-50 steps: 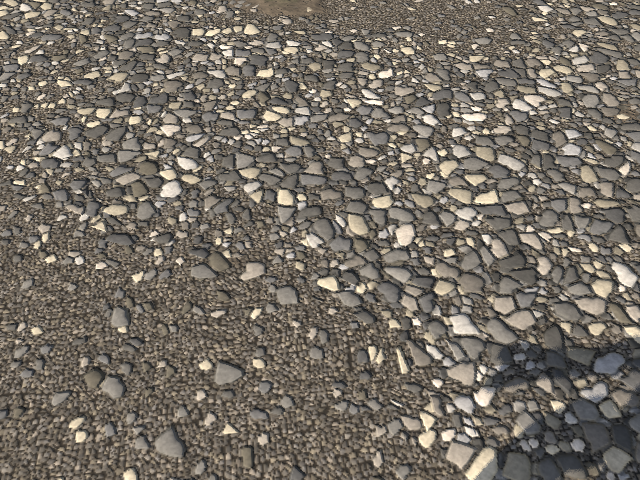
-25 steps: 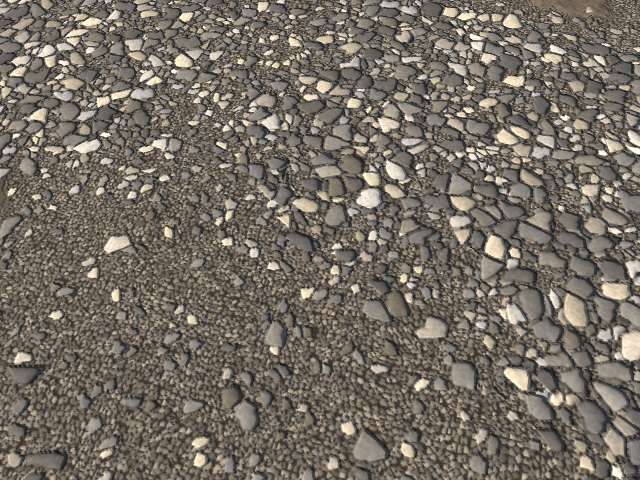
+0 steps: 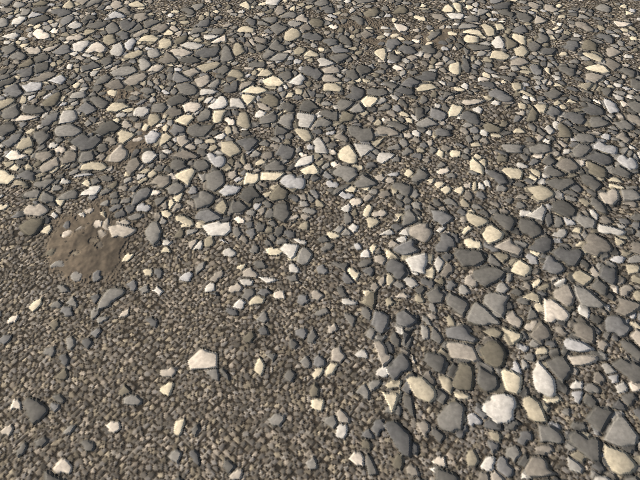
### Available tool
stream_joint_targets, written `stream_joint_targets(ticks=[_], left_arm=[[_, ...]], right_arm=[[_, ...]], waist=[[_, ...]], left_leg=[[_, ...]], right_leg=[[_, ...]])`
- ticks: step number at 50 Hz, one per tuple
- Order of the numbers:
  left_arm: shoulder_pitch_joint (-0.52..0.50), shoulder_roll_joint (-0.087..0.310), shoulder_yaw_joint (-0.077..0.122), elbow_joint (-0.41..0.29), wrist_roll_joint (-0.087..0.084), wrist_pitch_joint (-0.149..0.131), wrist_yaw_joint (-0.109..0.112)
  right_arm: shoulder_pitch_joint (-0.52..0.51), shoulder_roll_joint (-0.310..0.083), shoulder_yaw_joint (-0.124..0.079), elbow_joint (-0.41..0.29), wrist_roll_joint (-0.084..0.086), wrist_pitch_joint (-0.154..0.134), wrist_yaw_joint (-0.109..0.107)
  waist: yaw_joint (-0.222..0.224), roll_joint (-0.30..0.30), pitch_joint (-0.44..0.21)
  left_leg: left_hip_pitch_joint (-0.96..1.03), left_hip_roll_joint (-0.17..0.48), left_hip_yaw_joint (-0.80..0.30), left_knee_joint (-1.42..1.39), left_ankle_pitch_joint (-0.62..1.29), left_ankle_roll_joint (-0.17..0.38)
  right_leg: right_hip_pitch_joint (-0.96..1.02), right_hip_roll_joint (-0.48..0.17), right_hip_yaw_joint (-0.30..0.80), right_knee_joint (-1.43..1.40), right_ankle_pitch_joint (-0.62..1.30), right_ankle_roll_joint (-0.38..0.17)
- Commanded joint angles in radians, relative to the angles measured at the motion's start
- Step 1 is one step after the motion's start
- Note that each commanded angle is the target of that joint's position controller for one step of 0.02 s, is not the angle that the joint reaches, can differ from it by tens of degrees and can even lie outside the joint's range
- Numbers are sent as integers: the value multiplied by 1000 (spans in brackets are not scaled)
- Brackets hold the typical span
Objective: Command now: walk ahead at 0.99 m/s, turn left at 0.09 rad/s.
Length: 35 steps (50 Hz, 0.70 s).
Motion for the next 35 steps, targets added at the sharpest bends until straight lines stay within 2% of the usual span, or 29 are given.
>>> stream_joint_targets(ticks=[1,3,4,6,7,9,10,11,12,13,14,15,16,17,18,19,20,21,23,25,27,28,29,30,31,32,33,34,35], left_arm=[[152,55,10,48,-24,-28,-9],[152,80,16,57,-36,-33,-9],[136,92,21,52,-35,-33,-7],[105,134,39,45,-37,-35,-12],[122,165,48,51,-46,-38,-18],[151,184,52,64,-54,-37,-27],[172,190,51,75,-54,-36,-27],[187,204,54,87,-52,-32,-27],[185,210,57,90,-53,-29,-25],[168,154,43,72,-52,-31,-24],[256,-14,9,31,-77,-27,-15],[202,55,17,13,-73,-12,-12],[116,79,26,9,-57,2,-13],[75,72,25,15,-47,11,-24],[69,56,25,22,-41,22,-33],[69,38,24,21,-30,39,-42],[47,13,20,12,-26,54,-49],[4,-2,16,-12,-23,66,-55],[-86,-17,8,-58,-18,76,-70],[-171,-19,-6,-109,-22,72,-84],[-251,-7,-17,-136,-26,69,-100],[-268,-16,-24,-147,-28,69,-107],[-277,-1,-23,-149,-25,67,-108],[-251,22,-18,-135,-24,66,-104],[-173,43,-12,-109,-18,62,-97],[-16,78,3,-65,-12,54,-88],[208,117,28,6,-6,47,-70],[236,152,50,40,-11,50,-36],[172,294,81,8,-6,65,-23]], right_arm=[[-81,11,25,-130,-25,-6,20],[-179,0,40,-185,-39,-8,27],[-235,-1,50,-211,-34,-15,34],[-296,18,70,-224,-9,-25,53],[-301,13,69,-218,-1,-26,55],[-290,-25,54,-206,3,-25,38],[-255,-46,42,-192,-1,-26,23],[-149,-68,27,-157,-9,-30,7],[9,-91,10,-109,-18,-32,-11],[180,-163,-19,-90,-38,-38,-36],[232,-231,-36,-87,-67,-36,-46],[171,-197,-37,-97,-34,-25,-48],[77,-114,-21,-95,-22,-27,-48],[37,-57,-11,-87,-16,-33,-42],[27,-31,-5,-75,-17,-38,-40],[43,-11,0,-55,-8,-46,-40],[56,10,3,-31,5,-56,-37],[74,21,5,-11,15,-66,-33],[89,40,9,17,23,-77,-29],[66,34,7,28,18,-87,-31],[60,7,2,38,17,-87,-38],[74,-28,-3,40,17,-89,-42],[94,-54,-8,48,17,-90,-44],[121,-82,-14,50,17,-81,-50],[118,-114,-23,42,18,-67,-59],[96,-144,-32,30,19,-49,-67],[68,-151,-34,16,19,-36,-67],[84,-109,-29,25,21,-36,-47],[193,-6,-5,-33,10,-39,-42]], waist=[[-6,-130,15],[-20,-119,67],[-21,-107,85],[-21,-104,96],[-16,-110,83],[-20,-100,64],[-36,-91,23],[-86,-74,-57],[-163,-66,-150],[-238,2,-252],[-157,225,-384],[-147,190,-341],[-111,98,-156],[-91,39,-77],[-65,42,-38],[-40,70,-12],[-26,69,10],[-18,68,31],[-7,52,52],[14,54,88],[15,-2,116],[18,-2,115],[25,-8,115],[40,1,81],[83,17,37],[163,18,-53],[249,9,-165],[216,-98,-160],[79,-300,-199]], left_leg=[[-324,96,-66,-78,-35,-20],[-379,145,0,-209,23,-58],[-333,156,16,-327,90,-75],[-72,118,78,-559,222,-93],[41,93,108,-579,263,-91],[106,79,106,-634,289,-82],[157,61,105,-664,250,-73],[279,31,114,-690,188,-61],[485,44,109,-688,146,-55],[690,235,-77,-717,-110,-37],[838,540,-545,-870,-479,12],[726,540,-757,-1035,-600,42],[595,485,-565,-1025,-486,36],[492,438,-400,-1015,-266,30],[423,394,-277,-1029,-118,13],[369,376,-193,-1042,-24,7],[350,357,-119,-1061,37,-10],[348,359,-63,-1073,133,-13],[353,335,67,-1101,291,-25],[313,303,195,-1121,439,-38],[283,255,307,-1164,515,-60],[273,273,338,-1160,650,-67],[310,278,356,-1112,895,-75],[377,280,363,-1035,1125,-83],[408,286,360,-900,1274,-89],[386,300,345,-673,1344,-86],[301,310,319,-371,1263,-88],[102,184,309,-31,453,-119],[-242,48,262,413,-321,-177]], right_leg=[[219,-232,433,-313,-129,-184],[172,-225,403,-379,-55,-217],[113,-205,361,-413,-25,-215],[-55,-147,257,-474,84,-188],[-87,-166,261,-502,166,-190],[6,-186,252,-451,339,-175],[77,-182,233,-351,510,-159],[117,-155,200,-161,668,-142],[42,-112,183,80,655,-125],[-131,-46,148,403,416,-109],[-357,22,121,750,-252,-99],[-450,8,125,853,-169,-111],[-500,-53,112,842,-74,-111],[-482,-87,107,798,-25,-103],[-450,-105,105,773,-15,-93],[-427,-121,104,757,-17,-82],[-434,-135,99,744,-12,-79],[-466,-145,92,736,-4,-76],[-518,-145,61,706,73,-75],[-493,-140,26,587,178,-83],[-386,-101,-62,382,264,-108],[-311,-86,-93,310,293,-126],[-257,-46,-138,265,296,-143],[-205,6,-176,244,270,-159],[-117,50,-187,214,241,-168],[66,92,-175,190,229,-183],[322,107,-110,144,274,-216],[489,55,-5,70,317,-236],[718,-207,347,195,1031,-354]])
Keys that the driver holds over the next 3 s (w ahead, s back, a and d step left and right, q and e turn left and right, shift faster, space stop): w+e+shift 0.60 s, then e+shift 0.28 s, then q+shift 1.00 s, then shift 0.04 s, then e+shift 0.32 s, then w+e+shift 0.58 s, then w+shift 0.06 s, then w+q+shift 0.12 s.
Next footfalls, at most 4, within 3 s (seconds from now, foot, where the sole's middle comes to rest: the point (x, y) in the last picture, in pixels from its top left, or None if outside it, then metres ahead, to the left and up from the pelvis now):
0.26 left None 0.43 0.11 -0.77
0.68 right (424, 342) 0.80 -0.19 -0.77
1.08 left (431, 246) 1.09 -0.24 -0.77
1.44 right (491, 291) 0.94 -0.37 -0.77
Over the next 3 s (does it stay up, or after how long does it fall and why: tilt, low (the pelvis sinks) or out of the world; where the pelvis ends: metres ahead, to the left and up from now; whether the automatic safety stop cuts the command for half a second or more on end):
stays up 1.34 -0.43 0.00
